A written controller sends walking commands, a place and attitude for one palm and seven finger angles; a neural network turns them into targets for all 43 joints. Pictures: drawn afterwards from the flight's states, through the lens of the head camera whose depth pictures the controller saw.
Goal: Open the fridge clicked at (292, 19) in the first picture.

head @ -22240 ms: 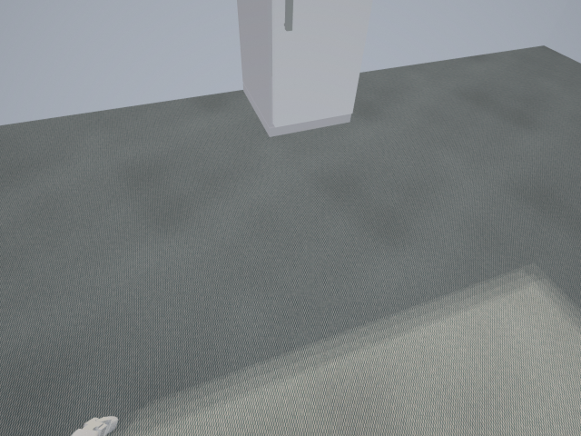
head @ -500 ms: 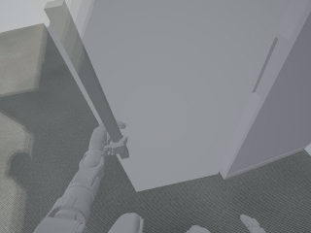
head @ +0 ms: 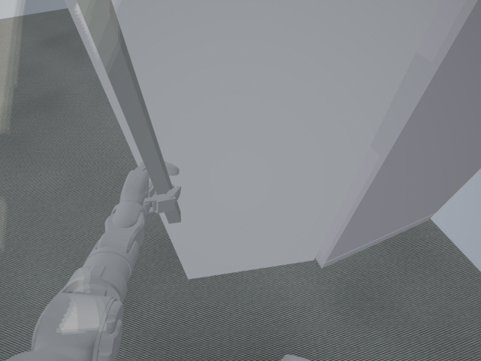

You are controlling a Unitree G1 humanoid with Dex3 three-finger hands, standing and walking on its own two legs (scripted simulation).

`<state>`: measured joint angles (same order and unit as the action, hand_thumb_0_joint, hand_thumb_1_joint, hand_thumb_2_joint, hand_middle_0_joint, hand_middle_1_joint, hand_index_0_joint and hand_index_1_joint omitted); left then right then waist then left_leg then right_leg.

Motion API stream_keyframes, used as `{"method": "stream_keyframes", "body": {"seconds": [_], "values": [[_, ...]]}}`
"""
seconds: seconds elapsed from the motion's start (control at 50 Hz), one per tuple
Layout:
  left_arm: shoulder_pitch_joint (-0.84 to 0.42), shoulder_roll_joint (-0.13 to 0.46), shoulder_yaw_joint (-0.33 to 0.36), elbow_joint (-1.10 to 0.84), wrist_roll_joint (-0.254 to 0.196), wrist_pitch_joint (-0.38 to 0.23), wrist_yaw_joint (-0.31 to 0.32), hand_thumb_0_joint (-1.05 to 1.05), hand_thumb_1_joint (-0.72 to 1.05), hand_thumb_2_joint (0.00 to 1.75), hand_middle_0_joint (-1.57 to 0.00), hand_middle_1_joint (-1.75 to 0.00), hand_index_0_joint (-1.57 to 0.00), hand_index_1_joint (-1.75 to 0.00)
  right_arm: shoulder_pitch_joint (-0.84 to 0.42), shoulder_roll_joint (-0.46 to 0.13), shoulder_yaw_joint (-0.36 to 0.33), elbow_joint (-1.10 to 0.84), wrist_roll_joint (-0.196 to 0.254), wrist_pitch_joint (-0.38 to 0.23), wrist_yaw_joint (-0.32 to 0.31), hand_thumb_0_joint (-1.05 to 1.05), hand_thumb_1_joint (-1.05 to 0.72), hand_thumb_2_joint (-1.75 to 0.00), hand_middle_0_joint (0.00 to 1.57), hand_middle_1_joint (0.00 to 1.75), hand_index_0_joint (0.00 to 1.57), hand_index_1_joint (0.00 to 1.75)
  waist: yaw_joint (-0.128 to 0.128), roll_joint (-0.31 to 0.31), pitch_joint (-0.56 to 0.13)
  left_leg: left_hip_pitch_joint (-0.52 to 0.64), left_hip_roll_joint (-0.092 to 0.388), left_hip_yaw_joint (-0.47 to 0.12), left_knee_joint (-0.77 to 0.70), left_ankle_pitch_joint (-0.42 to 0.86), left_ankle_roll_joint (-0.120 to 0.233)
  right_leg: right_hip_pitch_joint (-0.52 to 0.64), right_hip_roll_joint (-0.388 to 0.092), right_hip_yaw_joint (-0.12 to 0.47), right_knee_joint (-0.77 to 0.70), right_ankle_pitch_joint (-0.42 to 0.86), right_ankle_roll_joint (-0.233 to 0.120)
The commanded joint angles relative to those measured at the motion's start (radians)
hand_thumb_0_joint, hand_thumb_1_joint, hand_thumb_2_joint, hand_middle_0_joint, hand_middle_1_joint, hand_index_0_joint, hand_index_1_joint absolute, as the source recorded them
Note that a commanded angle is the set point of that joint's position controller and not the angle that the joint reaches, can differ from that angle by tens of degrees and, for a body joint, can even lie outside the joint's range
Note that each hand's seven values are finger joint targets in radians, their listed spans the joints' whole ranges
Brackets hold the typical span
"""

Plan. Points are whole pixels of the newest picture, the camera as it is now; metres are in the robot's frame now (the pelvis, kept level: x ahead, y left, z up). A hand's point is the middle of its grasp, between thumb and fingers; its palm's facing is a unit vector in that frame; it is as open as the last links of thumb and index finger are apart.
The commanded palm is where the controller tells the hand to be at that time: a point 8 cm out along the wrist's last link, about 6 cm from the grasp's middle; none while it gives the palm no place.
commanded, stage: stop walking and hold the door back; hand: left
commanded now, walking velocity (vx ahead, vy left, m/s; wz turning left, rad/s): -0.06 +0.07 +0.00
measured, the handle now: (147, 132) +0.44 +0.18 +0.13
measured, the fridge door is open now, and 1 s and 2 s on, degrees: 76 67 65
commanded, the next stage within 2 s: loosen the grip on the handle in 0.22 s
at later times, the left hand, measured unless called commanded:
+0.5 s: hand (165, 173) +0.45 +0.17 +0.02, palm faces +0.04 -0.99 -0.10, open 6.7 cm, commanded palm +0.41 +0.21 +0.01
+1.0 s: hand (166, 169) +0.46 +0.17 +0.01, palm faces +0.03 -0.99 -0.14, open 14.0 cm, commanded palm +0.44 +0.23 +0.03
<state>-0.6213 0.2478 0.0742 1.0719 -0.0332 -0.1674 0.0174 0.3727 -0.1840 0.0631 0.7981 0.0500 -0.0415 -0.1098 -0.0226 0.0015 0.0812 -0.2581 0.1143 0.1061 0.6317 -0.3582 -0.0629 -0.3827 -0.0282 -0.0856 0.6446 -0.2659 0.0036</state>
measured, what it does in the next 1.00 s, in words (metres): steps on the spot: left foot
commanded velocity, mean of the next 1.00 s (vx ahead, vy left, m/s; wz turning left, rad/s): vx -0.01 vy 0.01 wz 0.00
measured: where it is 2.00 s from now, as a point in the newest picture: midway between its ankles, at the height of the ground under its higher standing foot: outside the picture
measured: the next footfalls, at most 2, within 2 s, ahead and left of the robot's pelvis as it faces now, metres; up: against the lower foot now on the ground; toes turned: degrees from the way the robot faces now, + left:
left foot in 0.28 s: +0.06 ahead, +0.14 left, +0.00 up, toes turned +5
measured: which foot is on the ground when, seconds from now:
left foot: down 0.00-0.02, up 0.04-0.26, down 0.28-1.00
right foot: down 0.00-1.00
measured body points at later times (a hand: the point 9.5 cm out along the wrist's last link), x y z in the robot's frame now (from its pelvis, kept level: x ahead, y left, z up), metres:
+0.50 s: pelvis +0.02 +0.02 +0.00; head +0.06 +0.04 +0.45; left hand +0.44 +0.22 +0.03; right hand +0.11 -0.27 -0.09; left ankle +0.02 +0.14 -0.72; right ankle +0.05 -0.09 -0.72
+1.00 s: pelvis +0.01 +0.05 -0.01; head +0.07 +0.06 +0.43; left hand +0.46 +0.22 +0.02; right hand +0.05 -0.22 -0.12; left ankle +0.02 +0.14 -0.72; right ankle +0.05 -0.09 -0.72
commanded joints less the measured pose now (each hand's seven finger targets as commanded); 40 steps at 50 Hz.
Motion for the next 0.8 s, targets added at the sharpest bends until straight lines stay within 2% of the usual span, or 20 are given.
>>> {"method": "stream_keyframes", "body": {"seconds": [0.0, 0.04, 0.08, 0.12, 0.22, 0.24, 0.28, 0.3, 0.32, 0.34, 0.36, 0.38, 0.42, 0.44, 0.46, 0.48, 0.54, 0.68, 0.7, 0.78], "values": [[-0.420, 0.370, 0.147, -0.177, 0.021, -0.025, 0.059, 0.00, 0.90, 0.90, -0.45, -1.40, -0.45, -1.40, -0.048, -0.206, -0.099, -0.111, 0.014, -0.056, -0.016, 0.00, -0.90, -0.90, 0.20, 0.30, 0.20, 0.30, 0.023, -0.271, -0.358, -0.318, -0.077, -0.011, 0.421, -0.153, 0.041, 0.454, -0.328, 0.478, -0.275, 0.374, -0.202], [-0.347, 0.379, 0.143, -0.101, 0.019, 0.044, 0.058, 0.00, 0.90, 0.90, -0.45, -1.40, -0.45, -1.40, -0.060, -0.232, -0.107, -0.105, 0.017, -0.055, -0.006, 0.00, -0.90, -0.90, 0.20, 0.30, 0.20, 0.30, 0.029, -0.207, -0.311, -0.309, -0.045, -0.142, 0.502, -0.239, 0.040, 0.361, -0.360, 0.427, -0.278, 0.306, -0.189], [-0.407, 0.382, 0.168, -0.126, 0.014, 0.029, 0.058, 0.00, 0.90, 0.90, -0.45, -1.40, -0.45, -1.40, -0.077, -0.206, -0.075, -0.092, 0.006, -0.062, -0.009, 0.00, -0.90, -0.90, 0.20, 0.30, 0.20, 0.30, 0.014, -0.133, -0.313, -0.266, -0.030, -0.116, 0.442, -0.166, 0.037, 0.328, -0.309, 0.298, -0.229, 0.388, -0.183], [-0.397, 0.377, 0.184, -0.093, 0.012, 0.011, 0.060, 0.00, 0.90, 0.90, -0.45, -1.40, -0.45, -1.40, -0.076, -0.202, -0.061, -0.098, -0.002, -0.057, -0.013, 0.00, -0.90, -0.90, 0.20, 0.30, 0.20, 0.30, 0.010, -0.147, -0.320, -0.170, -0.052, -0.072, 0.313, -0.104, 0.038, 0.264, -0.260, 0.194, -0.233, 0.338, -0.149], [-0.408, 0.367, 0.192, -0.096, 0.012, -0.026, 0.067, 0.00, 0.90, 0.90, -0.45, -1.40, -0.45, -1.40, -0.066, -0.220, -0.070, -0.114, -0.017, -0.058, -0.022, 0.00, -0.90, -0.90, 0.20, 0.30, 0.20, 0.30, 0.003, -0.117, -0.341, 0.007, -0.070, -0.034, -0.041, 0.121, 0.031, 0.244, -0.203, 0.146, -0.197, 0.262, -0.089], [-0.402, 0.339, 0.169, -0.116, 0.007, -0.031, 0.064, 0.00, 0.90, 0.90, -0.45, -1.40, -0.45, -1.40, -0.066, -0.229, -0.081, -0.120, -0.011, -0.057, -0.022, 0.00, -0.90, -0.90, 0.20, 0.30, 0.20, 0.30, -0.010, -0.053, -0.337, 0.067, -0.048, -0.070, -0.129, 0.220, 0.037, 0.225, -0.190, 0.129, -0.138, 0.267, -0.067], [-0.389, 0.289, 0.150, -0.139, 0.009, -0.045, 0.057, 0.00, 0.90, 0.90, -0.45, -1.40, -0.45, -1.40, -0.080, -0.254, -0.093, -0.153, -0.013, -0.048, -0.013, 0.00, -0.90, -0.90, 0.20, 0.30, 0.20, 0.30, 0.017, 0.119, -0.344, 0.105, 0.103, -0.251, -0.186, 0.516, 0.119, 0.170, -0.052, 0.063, -0.018, 0.171, 0.010], [-0.749, 0.544, 0.330, -0.402, 0.095, -0.085, 0.031, 0.00, 0.90, 0.90, -0.45, -1.40, -0.45, -1.40, -0.009, -0.249, -0.202, -0.211, -0.035, -0.085, 0.021, 0.00, -0.90, -0.90, 0.20, 0.30, 0.20, 0.30, 0.021, 0.021, -0.434, 0.138, 0.039, -0.084, -0.118, 0.468, 0.125, 0.231, -0.037, 0.153, -0.035, 0.178, 0.004], [-0.617, 0.269, 0.137, 0.012, 0.046, 0.011, -0.014, 0.00, 0.78, 0.84, -0.45, -1.40, -0.45, -1.40, -0.061, -0.286, -0.144, -0.198, -0.034, -0.150, 0.026, 0.00, -0.90, -0.90, 0.20, 0.30, 0.20, 0.30, -0.109, -0.119, -0.629, 0.063, -0.124, -0.056, -0.138, 0.706, 0.113, 0.186, 0.049, 0.029, 0.050, 0.592, -0.047], [-0.502, 0.276, 0.170, -0.066, 0.008, 0.041, -0.031, 0.00, 0.66, 0.78, -0.45, -1.40, -0.45, -1.40, 0.017, -0.282, -0.147, -0.189, -0.020, -0.156, 0.049, 0.00, -0.90, -0.90, 0.20, 0.30, 0.20, 0.30, -0.061, 0.012, -0.606, 0.092, -0.103, -0.070, -0.062, 0.764, 0.074, 0.087, 0.009, 0.011, 0.031, 0.521, -0.030], [-0.458, 0.167, 0.137, -0.039, 0.026, 0.047, -0.046, 0.00, 0.54, 0.73, -0.45, -1.40, -0.45, -1.40, 0.024, -0.262, -0.138, -0.128, -0.032, -0.121, 0.066, 0.00, -0.90, -0.90, 0.20, 0.30, 0.20, 0.30, -0.065, 0.042, -0.549, 0.026, -0.097, -0.096, 0.011, 0.738, 0.047, -0.016, 0.001, 0.012, 0.021, 0.455, -0.022], [-0.532, 0.254, 0.194, -0.064, 0.021, 0.026, -0.041, 0.00, 0.42, 0.67, -0.45, -1.40, -0.45, -1.40, 0.008, -0.272, -0.137, -0.115, -0.033, -0.099, 0.081, 0.00, -0.90, -0.90, 0.20, 0.30, 0.20, 0.30, -0.064, 0.109, -0.450, -0.010, -0.106, -0.075, 0.017, 0.578, 0.058, -0.054, 0.003, 0.043, -0.018, 0.388, -0.016], [-0.422, 0.275, 0.207, -0.048, 0.020, 0.012, -0.030, 0.00, 0.17, 0.55, -0.45, -1.40, -0.45, -1.40, -0.026, -0.255, -0.133, -0.168, -0.029, -0.074, 0.104, 0.00, -0.90, -0.90, 0.20, 0.30, 0.20, 0.30, -0.052, 0.037, -0.345, -0.174, -0.127, -0.048, -0.007, 0.267, 0.079, -0.018, 0.002, 0.064, -0.043, 0.241, -0.024], [-0.389, 0.286, 0.228, -0.083, 0.025, -0.004, -0.026, 0.00, 0.05, 0.49, -0.45, -1.40, -0.45, -1.40, -0.035, -0.257, -0.134, -0.203, -0.030, -0.071, 0.107, 0.00, -0.90, -0.90, 0.20, 0.30, 0.20, 0.30, -0.041, -0.009, -0.372, -0.200, -0.131, -0.047, -0.003, 0.265, 0.087, 0.029, 0.000, 0.060, -0.032, 0.249, -0.031], [-0.354, 0.212, 0.163, -0.080, 0.039, -0.016, -0.028, 0.00, -0.07, 0.43, -0.45, -1.40, -0.45, -1.40, -0.024, -0.245, -0.130, -0.221, -0.029, -0.063, 0.112, 0.00, -0.90, -0.90, 0.20, 0.30, 0.20, 0.30, -0.043, -0.058, -0.409, -0.214, -0.130, -0.043, -0.012, 0.253, 0.090, 0.034, 0.006, 0.061, -0.024, 0.234, -0.026], [-0.362, 0.150, 0.112, -0.115, 0.040, -0.026, -0.028, 0.00, -0.19, 0.37, -0.45, -1.40, -0.45, -1.40, -0.026, -0.238, -0.132, -0.235, -0.028, -0.061, 0.117, 0.00, -0.90, -0.90, 0.20, 0.30, 0.20, 0.30, -0.046, -0.026, -0.430, -0.207, -0.129, -0.041, -0.008, 0.230, 0.089, 0.004, 0.009, 0.059, -0.017, 0.207, -0.026], [-0.347, 0.169, 0.127, -0.118, 0.049, -0.022, -0.006, 0.00, -0.55, 0.20, -0.42, -1.37, -0.42, -1.37, -0.006, -0.245, -0.133, -0.255, -0.025, -0.045, 0.121, 0.00, -0.90, -0.90, 0.20, 0.30, 0.20, 0.30, -0.038, -0.009, -0.455, -0.211, -0.125, -0.060, -0.001, 0.187, 0.088, -0.038, 0.016, 0.049, 0.002, 0.134, -0.030], [-0.448, 0.093, 0.060, -0.117, 0.058, 0.049, 0.045, 0.00, -0.55, 0.20, -0.33, -1.25, -0.33, -1.25, 0.051, -0.241, -0.129, -0.243, -0.021, -0.025, 0.118, 0.00, -0.90, -0.90, 0.20, 0.30, 0.20, 0.30, -0.078, -0.060, -0.462, -0.206, -0.114, -0.094, -0.001, 0.143, 0.089, -0.102, 0.028, 0.039, -0.001, 0.079, -0.020], [-0.567, 0.296, 0.191, -0.148, 0.072, 0.046, 0.059, 0.00, -0.55, 0.20, -0.32, -1.23, -0.32, -1.23, 0.059, -0.260, -0.125, -0.234, -0.020, -0.016, 0.106, 0.00, -0.90, -0.90, 0.20, 0.30, 0.20, 0.30, -0.072, -0.068, -0.476, -0.226, -0.113, -0.092, -0.004, 0.127, 0.095, -0.069, 0.023, 0.053, -0.007, 0.077, -0.015], [-0.507, 0.172, 0.122, -0.044, 0.069, 0.066, 0.050, 0.00, -0.55, 0.20, -0.26, -1.17, -0.26, -1.17, 0.069, -0.235, -0.112, -0.233, -0.021, -0.011, 0.102, 0.00, -0.90, -0.90, 0.20, 0.30, 0.20, 0.30, -0.075, -0.064, -0.422, -0.235, -0.119, -0.097, -0.010, 0.149, 0.094, -0.085, 0.029, 0.041, -0.004, 0.106, -0.020]]}}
